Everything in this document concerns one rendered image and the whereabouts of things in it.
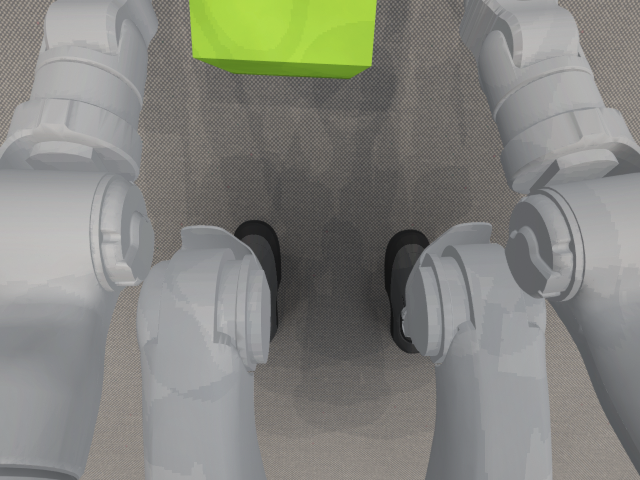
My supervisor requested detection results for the robot left upper arm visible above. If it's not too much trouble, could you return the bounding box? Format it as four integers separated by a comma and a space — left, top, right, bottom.
0, 169, 155, 480

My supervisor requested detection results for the robot right upper arm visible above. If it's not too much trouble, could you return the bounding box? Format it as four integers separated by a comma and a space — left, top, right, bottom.
505, 173, 640, 476

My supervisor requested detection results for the right robot foot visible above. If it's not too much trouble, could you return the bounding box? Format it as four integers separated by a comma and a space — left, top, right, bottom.
384, 230, 430, 354

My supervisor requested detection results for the robot left shin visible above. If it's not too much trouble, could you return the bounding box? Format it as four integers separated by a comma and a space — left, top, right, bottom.
136, 225, 263, 352

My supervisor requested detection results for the left robot forearm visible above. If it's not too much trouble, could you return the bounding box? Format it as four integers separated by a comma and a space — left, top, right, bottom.
0, 0, 158, 182

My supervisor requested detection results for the right robot forearm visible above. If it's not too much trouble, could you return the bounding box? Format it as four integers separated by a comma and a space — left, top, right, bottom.
459, 0, 640, 194

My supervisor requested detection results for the carton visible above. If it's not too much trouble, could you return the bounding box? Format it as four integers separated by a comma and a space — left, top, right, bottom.
189, 0, 377, 79

